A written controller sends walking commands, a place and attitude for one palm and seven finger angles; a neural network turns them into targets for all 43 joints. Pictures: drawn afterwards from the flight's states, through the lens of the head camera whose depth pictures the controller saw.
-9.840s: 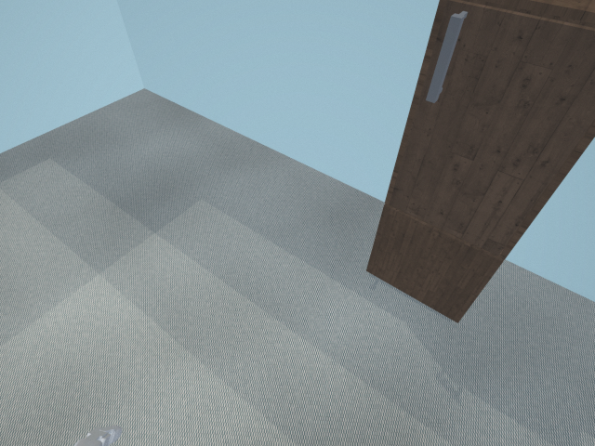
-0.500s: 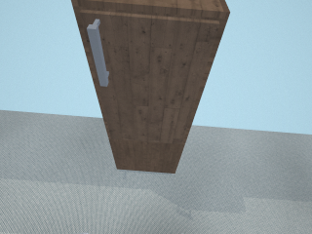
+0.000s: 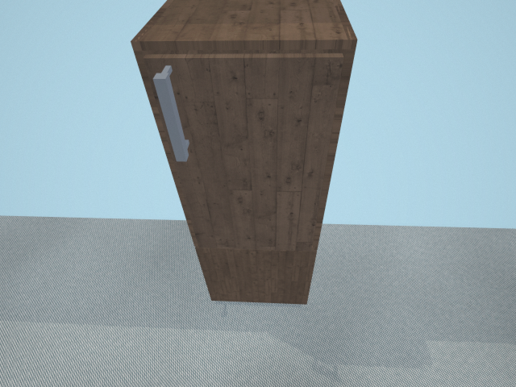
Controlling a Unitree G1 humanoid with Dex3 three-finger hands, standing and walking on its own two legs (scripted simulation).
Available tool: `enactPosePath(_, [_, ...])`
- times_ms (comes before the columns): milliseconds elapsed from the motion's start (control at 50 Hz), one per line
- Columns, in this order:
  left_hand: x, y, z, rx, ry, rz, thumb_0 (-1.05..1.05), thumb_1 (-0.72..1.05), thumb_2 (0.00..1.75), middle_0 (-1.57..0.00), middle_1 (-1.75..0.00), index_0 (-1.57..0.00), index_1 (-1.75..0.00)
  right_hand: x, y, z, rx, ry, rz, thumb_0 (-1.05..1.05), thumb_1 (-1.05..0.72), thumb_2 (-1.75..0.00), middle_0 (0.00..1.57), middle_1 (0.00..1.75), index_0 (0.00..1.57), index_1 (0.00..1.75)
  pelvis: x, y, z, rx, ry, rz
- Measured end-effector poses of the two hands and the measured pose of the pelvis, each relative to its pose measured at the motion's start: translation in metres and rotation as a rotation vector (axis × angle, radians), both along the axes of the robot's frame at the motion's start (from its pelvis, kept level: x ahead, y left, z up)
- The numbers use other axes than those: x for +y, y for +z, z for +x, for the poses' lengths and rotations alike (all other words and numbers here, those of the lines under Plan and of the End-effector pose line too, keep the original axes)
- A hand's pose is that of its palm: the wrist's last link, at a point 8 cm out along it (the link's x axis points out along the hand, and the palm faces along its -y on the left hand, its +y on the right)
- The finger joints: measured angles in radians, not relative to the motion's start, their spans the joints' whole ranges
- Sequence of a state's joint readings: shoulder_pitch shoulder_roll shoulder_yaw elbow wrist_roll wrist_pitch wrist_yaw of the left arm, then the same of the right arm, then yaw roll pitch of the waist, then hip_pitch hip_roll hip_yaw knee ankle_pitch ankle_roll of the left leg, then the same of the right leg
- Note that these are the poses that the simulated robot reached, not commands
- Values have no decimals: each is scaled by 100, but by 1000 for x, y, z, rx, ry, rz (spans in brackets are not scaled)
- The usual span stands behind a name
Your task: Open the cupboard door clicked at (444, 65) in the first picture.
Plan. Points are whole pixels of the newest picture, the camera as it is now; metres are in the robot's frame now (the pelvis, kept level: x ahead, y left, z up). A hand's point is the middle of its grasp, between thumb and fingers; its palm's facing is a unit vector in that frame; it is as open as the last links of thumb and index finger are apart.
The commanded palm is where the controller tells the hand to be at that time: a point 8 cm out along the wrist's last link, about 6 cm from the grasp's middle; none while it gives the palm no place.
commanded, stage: come to a stop and stand still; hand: left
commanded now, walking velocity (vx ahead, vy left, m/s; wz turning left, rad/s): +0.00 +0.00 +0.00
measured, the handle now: (175, 116) +0.55 +0.20 +0.15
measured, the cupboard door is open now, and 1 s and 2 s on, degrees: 0 0 0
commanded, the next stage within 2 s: look again from close up in 1.06 s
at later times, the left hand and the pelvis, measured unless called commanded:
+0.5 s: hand out of the picture +0.10 +0.22 -0.14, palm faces -0.01 -0.95 -0.32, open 7.4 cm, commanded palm none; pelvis +0.02 -0.01 +0.01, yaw +1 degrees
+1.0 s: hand out of the picture +0.09 +0.22 -0.15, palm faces +0.03 -0.95 -0.31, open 7.4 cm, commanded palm none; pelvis +0.05 -0.01 +0.02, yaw +2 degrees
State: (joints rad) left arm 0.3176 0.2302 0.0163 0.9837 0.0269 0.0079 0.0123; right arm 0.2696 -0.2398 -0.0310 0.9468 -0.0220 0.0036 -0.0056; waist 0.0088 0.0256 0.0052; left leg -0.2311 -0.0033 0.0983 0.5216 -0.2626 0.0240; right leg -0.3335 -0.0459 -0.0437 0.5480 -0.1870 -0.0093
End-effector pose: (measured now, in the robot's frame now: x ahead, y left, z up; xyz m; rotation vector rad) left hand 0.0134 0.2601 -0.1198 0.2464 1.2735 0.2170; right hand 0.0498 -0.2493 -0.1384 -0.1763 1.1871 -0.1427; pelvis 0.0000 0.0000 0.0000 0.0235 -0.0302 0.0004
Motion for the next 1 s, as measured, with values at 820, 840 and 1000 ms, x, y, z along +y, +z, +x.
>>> enactPosePath(820, [3,10,74,-35,-17,7,1,91,90,-20,-30,-20,-30,-28,21,67,29,64,-67,0,-91,-89,20,30,20,30,-11,14,40,6,32,-18])
enactPosePath(840, [3,10,74,-32,-15,7,1,91,90,-20,-30,-20,-30,-28,22,69,27,66,-70,0,-91,-89,20,30,20,30,-11,14,41,6,33,-18])
enactPosePath(1000, [6,8,70,-19,-2,6,1,91,90,-20,-30,-20,-30,-37,28,77,27,71,-99,0,-91,-89,20,30,20,30,-11,15,46,3,37,-21])
